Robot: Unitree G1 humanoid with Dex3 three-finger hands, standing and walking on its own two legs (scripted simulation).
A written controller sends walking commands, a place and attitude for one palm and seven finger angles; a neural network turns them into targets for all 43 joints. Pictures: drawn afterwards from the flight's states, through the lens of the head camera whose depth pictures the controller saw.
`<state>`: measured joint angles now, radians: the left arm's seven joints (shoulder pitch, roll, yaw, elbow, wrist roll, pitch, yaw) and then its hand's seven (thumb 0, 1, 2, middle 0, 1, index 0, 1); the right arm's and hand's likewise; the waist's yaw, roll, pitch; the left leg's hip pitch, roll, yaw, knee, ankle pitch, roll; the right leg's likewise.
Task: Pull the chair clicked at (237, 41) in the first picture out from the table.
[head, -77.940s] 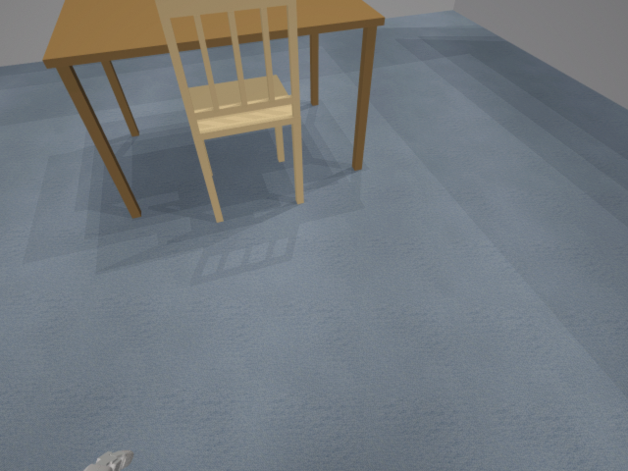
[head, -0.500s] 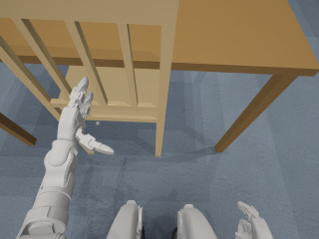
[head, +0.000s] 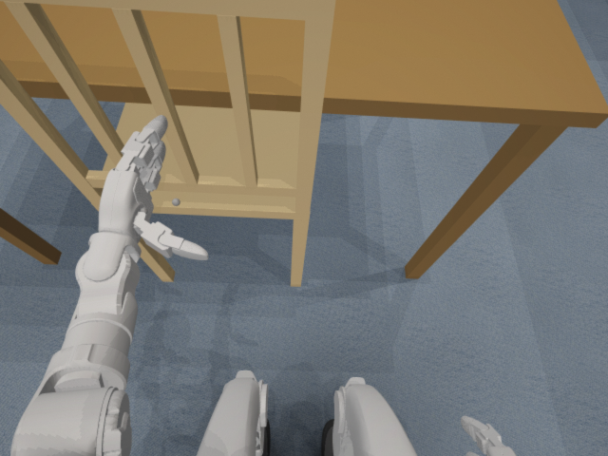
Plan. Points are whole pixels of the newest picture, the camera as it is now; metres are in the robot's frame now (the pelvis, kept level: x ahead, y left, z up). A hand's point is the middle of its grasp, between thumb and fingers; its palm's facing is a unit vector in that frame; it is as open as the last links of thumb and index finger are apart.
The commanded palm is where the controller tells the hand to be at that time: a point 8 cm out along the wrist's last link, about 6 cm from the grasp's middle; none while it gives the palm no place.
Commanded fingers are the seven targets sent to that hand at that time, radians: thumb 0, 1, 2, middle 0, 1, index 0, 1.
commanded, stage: aim the fingers beside a spindle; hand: left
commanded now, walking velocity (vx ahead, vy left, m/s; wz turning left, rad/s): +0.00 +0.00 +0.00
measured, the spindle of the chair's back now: (167, 115) +0.55 +0.20 +0.06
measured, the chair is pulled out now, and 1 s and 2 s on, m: -0.11 -0.11 -0.11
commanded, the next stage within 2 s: none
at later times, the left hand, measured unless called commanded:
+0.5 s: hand (173, 202) +0.42 +0.18 +0.03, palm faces -0.09 -0.99 -0.04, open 16.3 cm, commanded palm +0.40 +0.23 +0.03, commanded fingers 0.00 -0.50 0.30 -0.06 -0.08 -0.06 -0.08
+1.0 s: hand (159, 219) +0.40 +0.19 +0.03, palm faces -0.07 -1.00 -0.03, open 16.9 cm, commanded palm +0.38 +0.24 +0.04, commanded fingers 0.00 -0.50 0.30 -0.06 -0.08 -0.06 -0.08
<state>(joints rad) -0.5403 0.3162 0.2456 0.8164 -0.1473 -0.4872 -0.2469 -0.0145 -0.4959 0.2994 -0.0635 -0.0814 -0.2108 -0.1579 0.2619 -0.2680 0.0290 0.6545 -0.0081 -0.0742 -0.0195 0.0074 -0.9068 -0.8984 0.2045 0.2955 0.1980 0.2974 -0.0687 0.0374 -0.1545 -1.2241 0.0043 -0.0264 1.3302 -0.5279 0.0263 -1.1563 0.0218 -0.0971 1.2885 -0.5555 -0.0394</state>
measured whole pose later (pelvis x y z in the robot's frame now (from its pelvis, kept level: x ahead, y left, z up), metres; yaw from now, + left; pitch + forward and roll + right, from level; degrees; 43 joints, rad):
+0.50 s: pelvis -0.01 +0.01 +0.00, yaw -1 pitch +24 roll -3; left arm -0.54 0.33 0.26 0.80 -0.15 -0.45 -0.26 -0.01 -0.50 0.30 -0.06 -0.08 -0.21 -0.15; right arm 0.28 -0.27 0.04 0.62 -0.01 -0.07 -0.01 0.01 -0.91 -0.90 0.20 0.30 0.20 0.30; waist -0.09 0.04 -0.16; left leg -1.23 0.01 0.00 1.32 -0.51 0.05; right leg -1.17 0.02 -0.07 1.28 -0.53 -0.02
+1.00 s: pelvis +0.02 +0.01 +0.02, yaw -1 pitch +24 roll -3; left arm -0.29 0.29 0.22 0.58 -0.19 -0.42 -0.27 -0.01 -0.50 0.30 -0.06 -0.08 -0.07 -0.08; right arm 0.23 -0.26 0.02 0.59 0.00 -0.06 -0.01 0.01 -0.91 -0.90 0.20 0.30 0.20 0.30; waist -0.05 0.03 -0.17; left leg -1.13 0.00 0.00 1.27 -0.55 0.04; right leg -1.07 0.03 -0.07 1.22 -0.56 -0.02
